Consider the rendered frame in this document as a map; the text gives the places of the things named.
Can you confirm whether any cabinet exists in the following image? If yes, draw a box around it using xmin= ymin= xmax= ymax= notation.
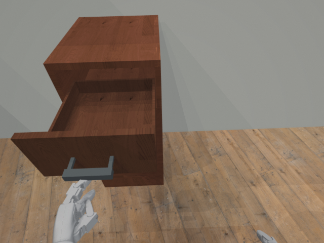
xmin=43 ymin=15 xmax=164 ymax=187

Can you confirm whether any handle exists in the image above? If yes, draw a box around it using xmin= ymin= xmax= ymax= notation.
xmin=62 ymin=156 xmax=114 ymax=181

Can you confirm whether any drawer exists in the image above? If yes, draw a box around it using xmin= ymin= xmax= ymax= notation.
xmin=11 ymin=78 xmax=157 ymax=177

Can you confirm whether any right robot hand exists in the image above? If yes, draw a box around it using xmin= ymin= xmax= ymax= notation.
xmin=257 ymin=230 xmax=277 ymax=243

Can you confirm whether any left robot hand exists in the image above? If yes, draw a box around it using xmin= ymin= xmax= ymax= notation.
xmin=52 ymin=180 xmax=98 ymax=243

